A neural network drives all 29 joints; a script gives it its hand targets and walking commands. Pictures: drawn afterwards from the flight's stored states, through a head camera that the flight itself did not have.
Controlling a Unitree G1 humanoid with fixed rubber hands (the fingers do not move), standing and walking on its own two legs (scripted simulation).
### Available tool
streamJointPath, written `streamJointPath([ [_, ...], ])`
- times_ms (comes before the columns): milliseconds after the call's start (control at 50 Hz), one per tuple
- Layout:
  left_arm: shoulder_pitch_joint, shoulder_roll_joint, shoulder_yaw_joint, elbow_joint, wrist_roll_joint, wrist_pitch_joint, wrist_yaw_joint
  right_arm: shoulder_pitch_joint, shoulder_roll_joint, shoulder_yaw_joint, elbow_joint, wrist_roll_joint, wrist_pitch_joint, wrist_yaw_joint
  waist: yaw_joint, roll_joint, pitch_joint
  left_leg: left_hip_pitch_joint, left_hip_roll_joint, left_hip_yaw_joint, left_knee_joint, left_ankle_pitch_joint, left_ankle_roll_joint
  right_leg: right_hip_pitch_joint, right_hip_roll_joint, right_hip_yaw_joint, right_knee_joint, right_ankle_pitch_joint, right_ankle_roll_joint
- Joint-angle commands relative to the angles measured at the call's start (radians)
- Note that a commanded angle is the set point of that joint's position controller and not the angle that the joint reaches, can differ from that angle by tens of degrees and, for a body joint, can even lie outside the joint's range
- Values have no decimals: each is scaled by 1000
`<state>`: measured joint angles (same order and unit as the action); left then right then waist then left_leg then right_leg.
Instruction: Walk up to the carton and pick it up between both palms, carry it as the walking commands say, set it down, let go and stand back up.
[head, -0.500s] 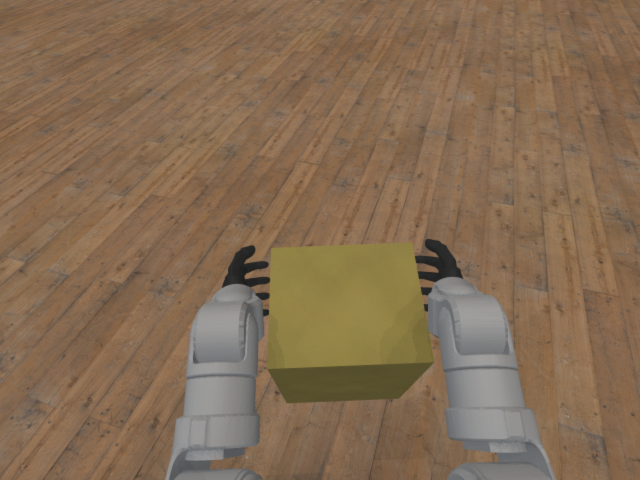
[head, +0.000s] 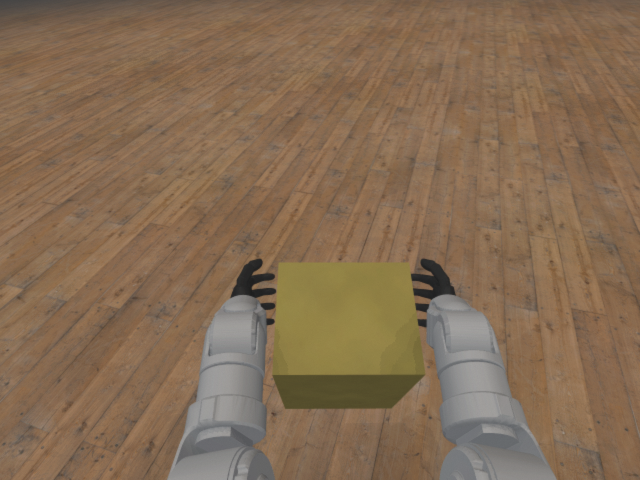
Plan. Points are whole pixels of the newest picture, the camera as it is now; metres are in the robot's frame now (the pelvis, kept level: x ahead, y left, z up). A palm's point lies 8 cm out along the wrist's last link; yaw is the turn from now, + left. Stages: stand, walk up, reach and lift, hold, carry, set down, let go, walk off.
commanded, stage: hold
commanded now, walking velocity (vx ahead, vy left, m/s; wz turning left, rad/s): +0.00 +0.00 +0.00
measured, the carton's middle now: (340, 343) +0.32 +0.00 -0.03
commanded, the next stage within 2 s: set down in 0.14 s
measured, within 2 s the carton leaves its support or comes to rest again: neither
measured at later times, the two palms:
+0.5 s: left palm (254, 321) +0.33 +0.13 +0.02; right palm (435, 317) +0.33 -0.13 +0.02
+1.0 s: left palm (263, 354) +0.34 +0.13 -0.08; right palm (422, 351) +0.34 -0.13 -0.08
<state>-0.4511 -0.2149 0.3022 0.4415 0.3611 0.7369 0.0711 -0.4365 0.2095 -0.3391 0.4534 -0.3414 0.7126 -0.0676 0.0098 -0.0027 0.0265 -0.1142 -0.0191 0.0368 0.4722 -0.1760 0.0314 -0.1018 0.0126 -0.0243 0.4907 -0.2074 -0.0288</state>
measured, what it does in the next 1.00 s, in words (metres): stands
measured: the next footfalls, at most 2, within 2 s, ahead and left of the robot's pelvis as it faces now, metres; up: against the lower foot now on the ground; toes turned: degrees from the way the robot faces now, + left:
none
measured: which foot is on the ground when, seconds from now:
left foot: down 0.00-1.00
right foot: down 0.00-1.00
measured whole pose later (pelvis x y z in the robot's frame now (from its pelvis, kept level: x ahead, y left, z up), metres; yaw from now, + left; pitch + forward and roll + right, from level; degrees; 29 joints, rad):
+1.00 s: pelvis -0.01 +0.00 -0.04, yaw +0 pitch +13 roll +0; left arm -0.49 -0.23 0.42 0.59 0.36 0.24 0.12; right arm -0.50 0.23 -0.42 0.61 -0.35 0.23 -0.12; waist 0.00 -0.01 0.02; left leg -0.77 -0.02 0.02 0.81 -0.27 0.03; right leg -0.75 0.03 -0.02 0.82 -0.29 -0.03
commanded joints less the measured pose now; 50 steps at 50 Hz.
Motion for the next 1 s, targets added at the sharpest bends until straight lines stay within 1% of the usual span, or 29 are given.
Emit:
streamJointPath([
  [0, -602, -966, -434, 71, -278, -53, -281, -653, 984, 453, 54, 271, -47, 284, 13, 2, -161, 29, -27, -137, -117, -202, -1, -90, 38, 125, -131, -201, -15],
  [40, -634, -971, -423, 96, -279, -61, -280, -693, 985, 443, 72, 268, -55, 287, 17, 9, -180, 14, -17, -141, -125, -222, 0, -79, 42, 121, -118, -194, -10],
  [120, -676, -985, -422, 109, -289, -78, -281, -729, 994, 440, 83, 265, -72, 287, 15, 17, -232, 16, -12, -140, -119, -199, -2, -70, 45, 123, -106, -168, -6],
  [140, -636, -1076, -392, 155, -276, -89, -280, -711, 1019, 402, 101, 188, -91, 286, -39, -15, -262, 72, 1, -162, -84, -197, 5, -82, 28, 155, -101, -170, -38],
  [240, -647, -1000, -323, 179, -220, -131, -275, -685, 1032, 342, 177, 168, -125, 284, -7, -3, -238, 50, -19, -144, -54, -148, 20, -121, 23, 145, -94, -158, -33],
  [320, -608, -973, -299, 182, -192, -168, -261, -645, 1010, 327, 218, 153, -158, 275, 9, 0, -226, 26, -25, -137, -42, -94, 18, -134, 21, 148, -80, -112, -32],
  [480, -508, -966, -316, 179, -158, -264, -252, -539, 989, 346, 207, 126, -259, 241, 3, 2, -324, -31, -43, -146, 27, 83, 13, -156, 41, 153, -18, 69, -27],
  [600, -454, -962, -346, 182, -143, -353, -246, -481, 980, 371, 186, 116, -349, 223, -15, 0, -415, -102, -58, -158, 90, 146, 14, -201, 59, 157, 41, 147, -18],
  [660, -440, -950, -351, 190, -135, -396, -239, -472, 968, 380, 182, 111, -388, 217, -18, -4, -442, -147, -64, -161, 117, 144, 15, -235, 65, 158, 70, 149, -14],
  [800, -459, -916, -353, 209, -109, -482, -219, -505, 930, 398, 197, 103, -470, 209, -5, 0, -498, -265, -74, -158, 194, 112, 13, -348, 80, 155, 152, 109, -8],
  [980, -534, -897, -392, 240, -101, -552, -199, -579, 897, 423, 216, 97, -542, 198, -9, 5, -588, -394, -86, -149, 308, 34, 8, -508, 98, 138, 273, 19, -6],
])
